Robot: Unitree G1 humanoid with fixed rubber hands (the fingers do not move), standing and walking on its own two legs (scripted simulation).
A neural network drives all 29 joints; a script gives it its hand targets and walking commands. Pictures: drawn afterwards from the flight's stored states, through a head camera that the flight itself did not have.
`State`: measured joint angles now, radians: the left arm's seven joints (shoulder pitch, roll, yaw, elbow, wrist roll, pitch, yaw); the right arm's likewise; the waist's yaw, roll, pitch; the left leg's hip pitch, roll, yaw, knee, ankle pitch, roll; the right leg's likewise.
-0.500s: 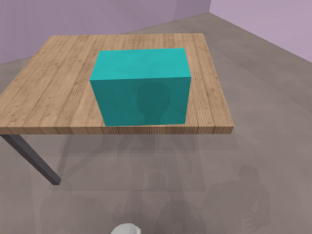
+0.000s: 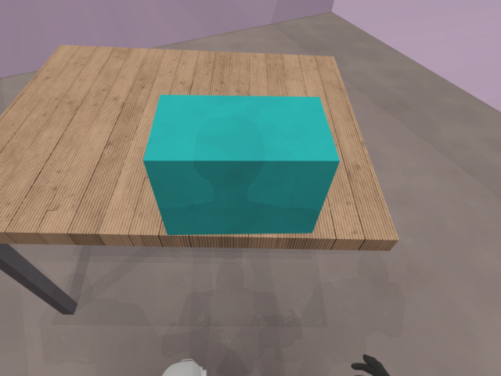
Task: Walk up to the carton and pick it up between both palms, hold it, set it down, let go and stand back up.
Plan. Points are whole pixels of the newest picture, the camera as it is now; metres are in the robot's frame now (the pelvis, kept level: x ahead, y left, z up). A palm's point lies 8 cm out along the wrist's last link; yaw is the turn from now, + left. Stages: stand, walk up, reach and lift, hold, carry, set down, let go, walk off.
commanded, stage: walk up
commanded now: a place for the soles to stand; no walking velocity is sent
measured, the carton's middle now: (241, 168) +0.49 +0.03 +0.02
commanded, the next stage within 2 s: reach and lift in 1.86 s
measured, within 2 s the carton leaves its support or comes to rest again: neither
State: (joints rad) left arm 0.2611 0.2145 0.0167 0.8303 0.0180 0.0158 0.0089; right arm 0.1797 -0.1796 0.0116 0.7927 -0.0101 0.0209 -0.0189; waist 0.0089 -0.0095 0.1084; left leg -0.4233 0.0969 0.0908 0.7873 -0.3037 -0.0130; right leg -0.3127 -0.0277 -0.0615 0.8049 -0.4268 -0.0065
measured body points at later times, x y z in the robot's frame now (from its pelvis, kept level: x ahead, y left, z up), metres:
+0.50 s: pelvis +0.01 -0.01 +0.02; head +0.02 +0.00 +0.47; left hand +0.12 +0.23 -0.12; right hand +0.08 -0.26 -0.11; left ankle +0.07 +0.13 -0.70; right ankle +0.00 -0.11 -0.70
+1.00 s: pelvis +0.06 +0.01 +0.03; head +0.06 +0.02 +0.48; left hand +0.11 +0.25 -0.12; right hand +0.05 -0.23 -0.12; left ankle +0.07 +0.13 -0.70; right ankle +0.00 -0.11 -0.70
